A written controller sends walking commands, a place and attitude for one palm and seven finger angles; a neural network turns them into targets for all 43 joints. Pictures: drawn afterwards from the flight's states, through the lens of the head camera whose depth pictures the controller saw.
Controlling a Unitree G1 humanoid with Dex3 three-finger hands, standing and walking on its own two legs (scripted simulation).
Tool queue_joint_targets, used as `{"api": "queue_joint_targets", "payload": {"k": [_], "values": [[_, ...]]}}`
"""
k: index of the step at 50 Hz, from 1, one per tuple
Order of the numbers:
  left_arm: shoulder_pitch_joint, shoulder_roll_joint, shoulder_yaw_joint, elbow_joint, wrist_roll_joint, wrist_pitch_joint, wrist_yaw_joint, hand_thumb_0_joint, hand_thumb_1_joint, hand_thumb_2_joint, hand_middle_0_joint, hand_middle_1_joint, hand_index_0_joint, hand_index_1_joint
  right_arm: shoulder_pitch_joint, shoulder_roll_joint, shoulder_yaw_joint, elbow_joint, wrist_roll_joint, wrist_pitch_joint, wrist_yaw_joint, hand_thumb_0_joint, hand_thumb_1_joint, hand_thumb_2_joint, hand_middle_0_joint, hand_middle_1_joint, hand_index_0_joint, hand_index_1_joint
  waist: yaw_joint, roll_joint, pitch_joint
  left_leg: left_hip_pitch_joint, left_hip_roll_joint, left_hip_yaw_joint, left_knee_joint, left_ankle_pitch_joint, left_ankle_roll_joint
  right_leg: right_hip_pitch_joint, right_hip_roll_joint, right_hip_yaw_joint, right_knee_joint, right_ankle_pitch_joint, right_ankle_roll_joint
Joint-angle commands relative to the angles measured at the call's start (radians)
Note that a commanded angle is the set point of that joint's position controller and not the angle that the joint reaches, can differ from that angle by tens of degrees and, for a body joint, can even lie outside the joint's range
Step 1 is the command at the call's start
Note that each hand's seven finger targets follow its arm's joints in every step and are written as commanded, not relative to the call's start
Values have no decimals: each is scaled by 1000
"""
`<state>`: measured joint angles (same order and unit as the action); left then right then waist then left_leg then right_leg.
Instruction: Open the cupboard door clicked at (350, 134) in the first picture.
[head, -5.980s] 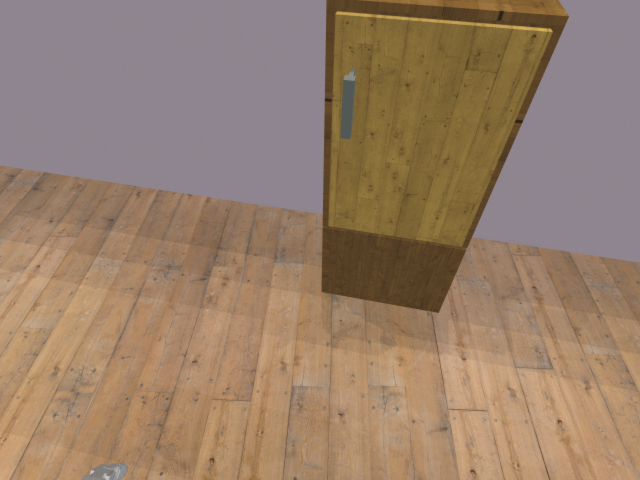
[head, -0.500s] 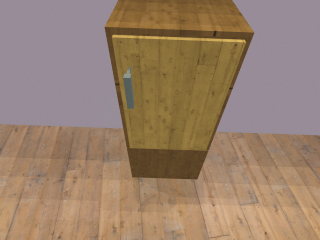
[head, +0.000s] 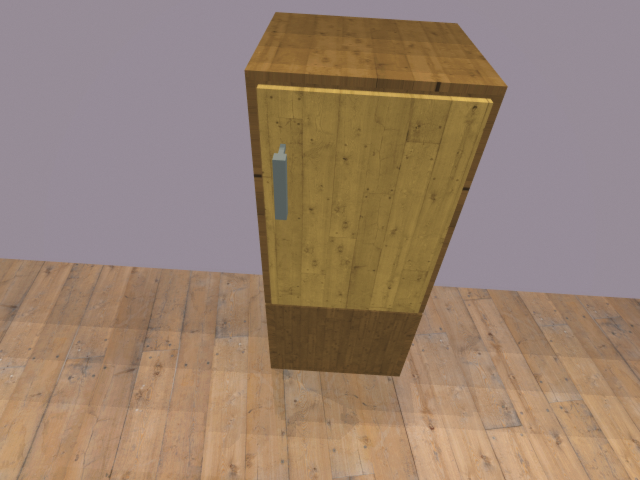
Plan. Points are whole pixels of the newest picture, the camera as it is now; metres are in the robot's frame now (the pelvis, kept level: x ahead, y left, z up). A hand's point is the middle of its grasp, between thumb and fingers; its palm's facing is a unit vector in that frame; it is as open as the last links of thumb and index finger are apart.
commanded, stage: look again from close up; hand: left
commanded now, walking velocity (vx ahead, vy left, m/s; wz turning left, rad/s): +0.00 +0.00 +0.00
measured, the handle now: (281, 182) +0.63 +0.12 +0.05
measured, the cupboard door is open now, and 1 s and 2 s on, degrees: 0 0 0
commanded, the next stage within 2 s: shuffle to correct the standing spot in 0.06 s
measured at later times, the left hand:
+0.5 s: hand out of the picture -0.09 +0.14 -0.17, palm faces +0.08 -0.99 -0.15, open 7.4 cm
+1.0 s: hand out of the picture +0.07 +0.12 -0.17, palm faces +0.03 -0.97 -0.24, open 7.3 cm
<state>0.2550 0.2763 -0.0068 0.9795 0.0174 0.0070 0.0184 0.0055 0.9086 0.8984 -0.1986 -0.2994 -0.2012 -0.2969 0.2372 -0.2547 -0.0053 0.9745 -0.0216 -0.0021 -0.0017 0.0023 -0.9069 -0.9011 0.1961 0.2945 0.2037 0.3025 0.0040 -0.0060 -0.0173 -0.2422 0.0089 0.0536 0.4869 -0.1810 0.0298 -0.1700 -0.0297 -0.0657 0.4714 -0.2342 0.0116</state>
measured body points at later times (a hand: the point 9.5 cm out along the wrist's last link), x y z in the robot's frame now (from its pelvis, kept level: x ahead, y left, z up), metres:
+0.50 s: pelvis -0.01 -0.02 +0.00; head -0.03 -0.02 +0.45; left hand -0.09 +0.19 -0.16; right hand -0.04 -0.24 -0.16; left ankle +0.05 +0.10 -0.73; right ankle +0.02 -0.13 -0.74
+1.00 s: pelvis +0.03 -0.08 -0.01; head +0.03 -0.09 +0.44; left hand +0.07 +0.17 -0.15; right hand -0.03 -0.29 -0.17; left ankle +0.03 +0.07 -0.73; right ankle +0.07 -0.19 -0.74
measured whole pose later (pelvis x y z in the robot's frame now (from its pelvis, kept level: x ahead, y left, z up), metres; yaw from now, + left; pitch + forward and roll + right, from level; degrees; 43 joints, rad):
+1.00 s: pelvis +0.03 -0.08 -0.01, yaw -1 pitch -1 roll +0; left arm 0.31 0.17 0.06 1.00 0.03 0.00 0.00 0.02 0.94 0.90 -0.20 -0.30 -0.20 -0.30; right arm 0.41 -0.14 -0.06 1.09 -0.03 0.01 -0.02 0.00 -0.91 -0.90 0.20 0.29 0.20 0.30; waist -0.03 0.04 0.00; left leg -0.28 0.11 0.09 0.65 -0.39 -0.01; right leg -0.30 -0.05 -0.12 0.55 -0.22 -0.01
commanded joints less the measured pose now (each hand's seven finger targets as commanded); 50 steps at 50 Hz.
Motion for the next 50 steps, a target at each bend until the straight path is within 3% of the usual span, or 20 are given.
{"api": "queue_joint_targets", "payload": {"k": [1, 10, 15, 19, 21, 24, 25, 27, 31, 32, 33, 34, 37, 40, 43, 46, 47, 48, 49, 50], "values": [[20, 123, 29, -41, 6, -17, 5, 0, 900, 900, -200, -300, -200, -300, -1, -150, -36, -40, 3, -19, -7, 0, -900, -900, 200, 300, 200, 300, -2, 29, 87, -72, 104, -159, -200, -228, 6, -55, -69, 98, -123, -91, -37], [133, 21, 15, 33, 8, -8, 11, 0, 900, 900, -200, -300, -200, -300, 67, -72, -27, 29, 3, -1, -9, 0, -900, -900, 200, 300, 200, 300, -5, 13, 82, -75, 108, -164, -235, -340, -3, -73, -57, 81, -135, -177, -17], [214, -37, 22, 58, 19, 13, -3, 0, 900, 900, -200, -300, -200, -300, 84, -103, -51, 52, 1, 15, -26, 0, -900, -900, 200, 300, 200, 300, 4, 93, 136, -142, 189, -243, -326, -524, 39, -70, 10, -2, 13, -136, -19], [286, -70, 36, 66, 20, 22, -14, 0, 900, 900, -200, -300, -200, -300, 87, -94, -67, 55, -3, 18, -36, 0, -900, -900, 200, 300, 200, 300, 17, 101, 124, -181, 191, -213, -306, -531, 43, -8, 27, -21, 2, -132, -32], [316, -61, 46, 70, 19, 16, -11, 0, 900, 900, -200, -300, -200, -300, 93, -59, -66, 56, -2, 18, -37, 0, -900, -900, 200, 300, 200, 300, 24, 37, 127, -192, 139, -154, -213, -478, 26, 3, -2, 38, -85, -192, -48], [326, -7, 68, 69, 10, 1, 9, 0, 900, 900, -200, -300, -200, -300, 105, 52, -44, 42, 3, 15, -30, 0, -900, -900, 200, 300, 200, 300, 19, -228, 142, -262, 3, 35, 217, -258, -5, -56, -209, 371, -328, -514, -155], [306, -8, 72, 65, 7, -7, 14, 0, 900, 900, -200, -300, -200, -300, 98, 57, -48, 43, 4, 12, -27, 0, -900, -900, 200, 300, 200, 300, 11, -195, 129, -261, 15, 20, 364, -251, 2, -84, -253, 423, -363, -496, -194], [218, -11, 72, 42, 14, -14, 19, 0, 900, 900, -200, -300, -200, -300, 134, 69, -52, 47, 8, 6, -17, 0, -900, -900, 200, 300, 200, 300, -37, -96, 117, -213, 50, 14, 422, -291, 6, -157, -245, 333, -332, -394, -210], [194, -42, 62, 52, 15, -2, 8, 0, 900, 900, -200, -300, -200, -300, 257, 110, -39, 96, 4, -11, -23, 0, -900, -900, 200, 300, 200, 300, -68, -71, 152, 91, 25, 97, 38, -176, -8, -342, -116, 165, -173, -390, -146], [208, -78, 57, 50, 11, 2, 0, 0, 900, 900, -200, -300, -200, -300, 304, 71, -43, 110, 1, -17, -35, 0, -900, -900, 200, 300, 200, 300, -73, 29, 161, 149, 82, 1, -65, -259, 3, -413, -68, 140, -48, -362, -118], [219, -126, 49, 35, 6, 4, -10, 0, 900, 900, -200, -300, -200, -300, 346, 0, -63, 112, -9, -24, -47, 0, -900, -900, 200, 300, 200, 300, -81, 221, 176, 171, 280, -307, -248, -486, 74, -527, 14, 55, 161, -301, -67], [165, -133, 55, -5, 10, 4, -20, 0, 900, 900, -200, -300, -200, -300, 357, -80, -85, 101, -11, -24, -64, 0, -900, -900, 200, 300, 200, 300, -87, 230, 201, 83, 458, -498, -402, -642, 163, -548, 8, 1, 360, -250, -37], [158, -106, 67, 2, 31, 12, -33, 0, 900, 900, -200, -300, -200, -300, 208, -32, -69, 70, -6, -42, -53, 0, -900, -900, 200, 300, 200, 300, -16, 141, 204, -108, 390, -371, -414, -526, 142, -454, -67, 83, 563, -99, -27], [166, -144, 61, 6, 18, 11, -40, 0, 900, 900, -200, -300, -200, -300, 159, -35, -72, 59, -11, -48, -44, 0, -900, -900, 200, 300, 200, 300, 2, 120, 156, -133, 309, -175, -360, -356, 118, -309, -74, 22, 380, -64, -8], [114, -152, 58, -5, 13, 5, -38, 0, 900, 900, -200, -300, -200, -300, 174, -44, -86, 67, -15, -35, -37, 0, -900, -900, 200, 300, 200, 300, -20, 136, 145, -135, 292, -144, -323, -363, 112, -203, -44, -36, 222, -84, -2], [187, -123, 68, 19, 14, -3, -35, 0, 900, 900, -200, -300, -200, -300, 166, -41, -91, 67, -16, -18, -31, 0, -900, -900, 200, 300, 200, 300, 14, 71, 108, -191, 245, -108, -188, -424, 68, 5, 6, -83, 29, -22, -1], [240, -99, 74, 35, 14, -9, -29, 0, 900, 900, -200, -300, -200, -300, 160, -22, -86, 65, -16, -14, -28, 0, -900, -900, 200, 300, 200, 300, 39, 21, 101, -242, 193, -64, -76, -430, 39, 92, 0, -61, -34, -52, -11], [296, -38, 87, 48, 16, -17, -18, 0, 900, 900, -200, -300, -200, -300, 155, 31, -74, 48, -8, -13, -24, 0, -900, -900, 200, 300, 200, 300, 67, -123, 82, -370, 103, 29, 140, -440, 4, 183, -129, 118, -140, -229, -57], [330, 38, 98, 56, 13, -24, -4, 0, 900, 900, -200, -300, -200, -300, 113, 92, -57, 10, 0, -13, -17, 0, -900, -900, 200, 300, 200, 300, 83, -297, 78, -474, 21, 94, 390, -436, -17, 192, -319, 406, -300, -404, -152], [313, 57, 104, 47, 4, -33, 4, 0, 900, 900, -200, -300, -200, -300, 77, 48, -62, -7, -6, -6, -12, 0, -900, -900, 200, 300, 200, 300, 80, -282, 76, -477, 57, 2, 541, -377, -3, 107, -346, 492, -366, -495, -193]]}}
